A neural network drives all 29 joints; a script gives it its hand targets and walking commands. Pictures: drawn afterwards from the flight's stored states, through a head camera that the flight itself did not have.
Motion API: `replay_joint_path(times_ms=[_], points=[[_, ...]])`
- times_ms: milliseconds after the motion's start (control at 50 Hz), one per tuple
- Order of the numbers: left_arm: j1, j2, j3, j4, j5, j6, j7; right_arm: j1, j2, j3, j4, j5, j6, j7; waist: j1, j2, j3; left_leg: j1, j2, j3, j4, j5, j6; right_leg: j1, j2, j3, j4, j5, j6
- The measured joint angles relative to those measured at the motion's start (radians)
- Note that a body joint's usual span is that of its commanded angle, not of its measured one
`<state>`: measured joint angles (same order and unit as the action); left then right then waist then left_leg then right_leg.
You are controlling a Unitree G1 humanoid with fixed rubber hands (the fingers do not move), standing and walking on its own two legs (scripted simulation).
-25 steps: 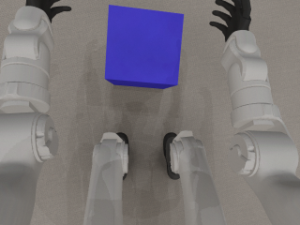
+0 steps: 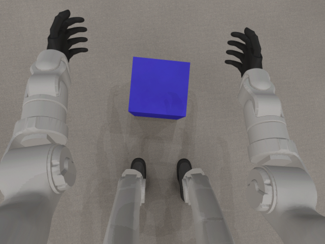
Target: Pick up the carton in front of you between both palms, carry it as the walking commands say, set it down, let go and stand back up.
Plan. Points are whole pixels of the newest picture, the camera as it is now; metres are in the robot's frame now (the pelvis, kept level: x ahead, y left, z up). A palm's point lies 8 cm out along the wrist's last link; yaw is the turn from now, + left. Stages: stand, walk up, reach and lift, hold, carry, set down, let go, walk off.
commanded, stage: let go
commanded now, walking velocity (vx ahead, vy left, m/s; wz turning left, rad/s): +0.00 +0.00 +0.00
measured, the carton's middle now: (158, 92) +0.51 +0.01 -0.53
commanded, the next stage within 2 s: stand in 1.22 s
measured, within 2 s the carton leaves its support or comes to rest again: neither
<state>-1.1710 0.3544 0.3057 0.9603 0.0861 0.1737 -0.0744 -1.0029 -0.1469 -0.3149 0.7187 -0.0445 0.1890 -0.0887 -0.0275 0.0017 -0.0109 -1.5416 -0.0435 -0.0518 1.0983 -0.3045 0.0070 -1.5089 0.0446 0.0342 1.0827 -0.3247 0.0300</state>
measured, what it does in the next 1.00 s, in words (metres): rises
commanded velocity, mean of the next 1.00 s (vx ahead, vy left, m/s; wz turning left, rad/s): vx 0.00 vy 0.00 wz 0.00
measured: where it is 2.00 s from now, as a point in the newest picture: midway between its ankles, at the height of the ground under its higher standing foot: (161, 187)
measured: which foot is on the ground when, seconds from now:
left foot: down 0.00-1.00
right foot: down 0.00-1.00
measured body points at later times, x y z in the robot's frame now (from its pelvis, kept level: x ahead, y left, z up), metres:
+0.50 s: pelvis +0.07 -0.01 +0.09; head +0.24 +0.01 +0.51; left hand +0.36 +0.23 -0.02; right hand +0.35 -0.23 -0.01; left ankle +0.08 +0.11 -0.62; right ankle +0.07 -0.13 -0.62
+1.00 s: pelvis +0.08 -0.01 +0.12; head +0.10 -0.02 +0.57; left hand +0.24 +0.23 +0.04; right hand +0.26 -0.24 +0.04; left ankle +0.08 +0.11 -0.62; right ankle +0.07 -0.13 -0.62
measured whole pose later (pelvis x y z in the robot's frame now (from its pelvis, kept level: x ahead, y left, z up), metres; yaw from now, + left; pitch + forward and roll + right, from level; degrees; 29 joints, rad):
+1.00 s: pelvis +0.08 -0.01 +0.12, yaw +1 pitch -5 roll +0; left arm 0.21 0.21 0.06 0.43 0.01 0.13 -0.08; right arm 0.20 -0.21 -0.04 0.42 -0.03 0.13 0.08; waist 0.00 0.00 0.13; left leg -0.12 -0.03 -0.05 0.46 -0.25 0.00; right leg -0.11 0.02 0.04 0.47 -0.28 -0.01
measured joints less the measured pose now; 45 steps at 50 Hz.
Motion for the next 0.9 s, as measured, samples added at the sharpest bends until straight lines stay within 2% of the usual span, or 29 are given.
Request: replay_joint_path(times_ms=[100,260,340,560,740,900], points=[[0.202,-0.045,0.007,-0.100,0.041,-0.016,0.024,0.177,0.007,0.052,-0.054,-0.050,-0.017,0.049,0.004,-0.011,0.009,0.151,-0.003,0.004,-0.125,0.025,0.000,0.144,-0.009,0.009,-0.113,0.021,-0.005],[0.537,-0.114,-0.052,-0.251,-0.012,-0.083,0.036,0.463,-0.012,0.115,-0.116,-0.029,-0.085,0.103,0.015,-0.011,-0.018,0.353,-0.003,-0.008,-0.260,0.038,-0.003,0.349,-0.016,0.000,-0.249,0.031,-0.015],[0.679,-0.115,-0.094,-0.293,-0.036,-0.114,0.027,0.589,-0.008,0.139,-0.137,-0.016,-0.119,0.116,0.003,-0.013,-0.027,0.464,-0.001,-0.010,-0.313,0.035,-0.004,0.459,-0.017,0.000,-0.300,0.029,-0.019],[1.034,-0.150,-0.169,-0.376,-0.068,-0.183,0.031,0.942,-0.023,0.217,-0.193,0.038,-0.190,0.131,0.002,-0.018,-0.048,0.800,0.014,-0.007,-0.477,0.056,-0.005,0.794,-0.011,0.009,-0.473,0.060,-0.028],[1.300,-0.147,-0.226,-0.468,-0.080,-0.165,0.021,1.185,-0.058,0.270,-0.273,0.052,-0.176,0.158,0.003,-0.019,0.033,1.178,0.018,0.002,-0.630,0.080,-0.005,1.163,-0.016,0.019,-0.613,0.082,-0.033],[1.376,-0.150,-0.239,-0.517,-0.079,-0.079,-0.003,1.225,-0.065,0.276,-0.292,0.021,-0.092,0.169,0.020,-0.007,0.109,1.365,0.018,0.004,-0.647,0.063,-0.005,1.348,-0.019,0.015,-0.626,0.063,-0.037]])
